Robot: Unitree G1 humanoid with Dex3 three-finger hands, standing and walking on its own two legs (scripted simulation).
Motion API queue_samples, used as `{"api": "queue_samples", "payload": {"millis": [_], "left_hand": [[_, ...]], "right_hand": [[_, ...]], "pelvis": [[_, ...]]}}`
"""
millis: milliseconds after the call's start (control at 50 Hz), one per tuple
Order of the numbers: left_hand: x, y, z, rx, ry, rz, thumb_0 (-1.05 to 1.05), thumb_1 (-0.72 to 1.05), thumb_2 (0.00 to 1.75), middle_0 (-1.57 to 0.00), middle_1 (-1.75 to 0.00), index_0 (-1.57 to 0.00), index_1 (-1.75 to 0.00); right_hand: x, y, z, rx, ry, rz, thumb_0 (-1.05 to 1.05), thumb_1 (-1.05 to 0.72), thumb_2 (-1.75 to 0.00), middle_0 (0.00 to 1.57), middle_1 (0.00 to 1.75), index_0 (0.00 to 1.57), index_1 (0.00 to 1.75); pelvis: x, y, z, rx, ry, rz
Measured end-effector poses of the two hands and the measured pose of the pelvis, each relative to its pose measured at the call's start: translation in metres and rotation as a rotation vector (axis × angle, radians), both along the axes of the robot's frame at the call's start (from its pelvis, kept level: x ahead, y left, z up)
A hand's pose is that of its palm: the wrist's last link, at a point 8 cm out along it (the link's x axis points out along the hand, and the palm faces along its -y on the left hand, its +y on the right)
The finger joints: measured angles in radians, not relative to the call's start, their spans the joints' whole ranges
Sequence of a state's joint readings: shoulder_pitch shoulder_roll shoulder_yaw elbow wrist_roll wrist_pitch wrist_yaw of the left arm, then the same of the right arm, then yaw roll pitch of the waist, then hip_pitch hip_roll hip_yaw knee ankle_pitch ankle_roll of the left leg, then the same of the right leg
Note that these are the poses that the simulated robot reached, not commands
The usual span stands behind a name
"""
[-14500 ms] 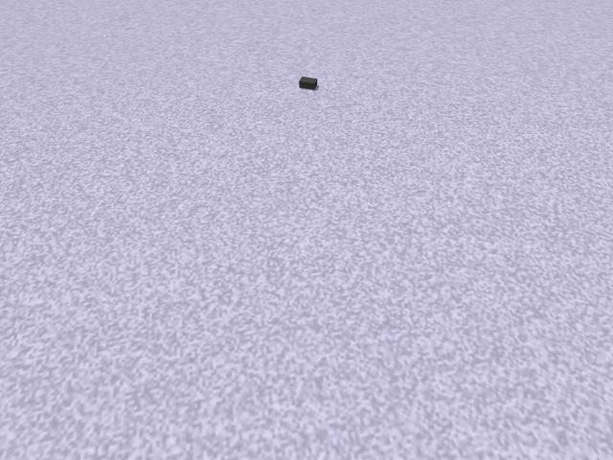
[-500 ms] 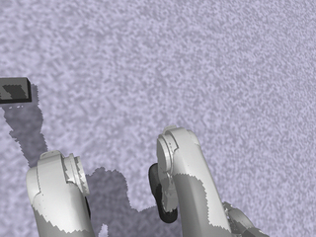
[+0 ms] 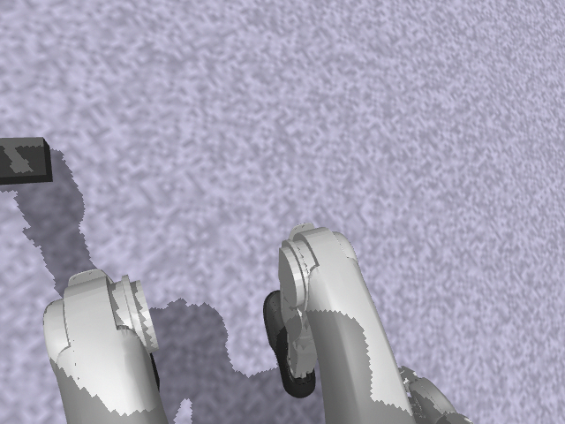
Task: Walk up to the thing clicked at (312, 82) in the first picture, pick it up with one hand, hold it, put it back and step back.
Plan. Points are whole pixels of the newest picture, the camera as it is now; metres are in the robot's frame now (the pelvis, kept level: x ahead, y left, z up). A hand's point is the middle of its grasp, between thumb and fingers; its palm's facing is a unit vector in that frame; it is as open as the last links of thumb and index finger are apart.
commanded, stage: approach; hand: left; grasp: from above
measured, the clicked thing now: (9, 161) +0.50 +0.31 -0.30
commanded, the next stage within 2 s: close in in 0.38 s
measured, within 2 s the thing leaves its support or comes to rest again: neither
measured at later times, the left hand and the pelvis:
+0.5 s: hand out of the picture +0.47 +0.32 -0.16, palm faces -0.51 -0.05 -0.86, open 12.1 cm; pelvis +0.00 -0.01 +0.01, yaw +0 degrees
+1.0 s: hand out of the picture +0.48 +0.31 -0.21, palm faces -0.48 -0.05 -0.88, open 12.2 cm; pelvis +0.00 +0.00 -0.01, yaw -1 degrees
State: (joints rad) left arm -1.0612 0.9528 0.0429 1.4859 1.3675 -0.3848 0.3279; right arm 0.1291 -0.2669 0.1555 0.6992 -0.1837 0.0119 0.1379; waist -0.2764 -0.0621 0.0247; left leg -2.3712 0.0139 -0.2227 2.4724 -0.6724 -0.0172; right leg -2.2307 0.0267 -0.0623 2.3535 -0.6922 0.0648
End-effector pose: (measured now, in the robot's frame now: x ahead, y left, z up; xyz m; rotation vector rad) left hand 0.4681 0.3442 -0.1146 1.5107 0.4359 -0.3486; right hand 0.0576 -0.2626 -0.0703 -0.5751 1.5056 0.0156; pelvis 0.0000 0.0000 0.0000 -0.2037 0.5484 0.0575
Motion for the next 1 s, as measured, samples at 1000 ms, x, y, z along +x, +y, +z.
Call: {"api": "queue_samples", "payload": {"millis": [1000], "left_hand": [[0.015, -0.033, -0.039, -0.008, -0.005, 0.007, 0.00, -0.24, 0.86, -0.27, -0.89, -0.30, -0.87]], "right_hand": [[-0.011, 0.001, 0.007, -0.019, -0.005, 0.037, 0.00, -0.90, -0.90, 0.20, 0.30, 0.20, 0.30]], "pelvis": [[0.000, -0.002, -0.005, -0.009, -0.013, -0.017]]}}
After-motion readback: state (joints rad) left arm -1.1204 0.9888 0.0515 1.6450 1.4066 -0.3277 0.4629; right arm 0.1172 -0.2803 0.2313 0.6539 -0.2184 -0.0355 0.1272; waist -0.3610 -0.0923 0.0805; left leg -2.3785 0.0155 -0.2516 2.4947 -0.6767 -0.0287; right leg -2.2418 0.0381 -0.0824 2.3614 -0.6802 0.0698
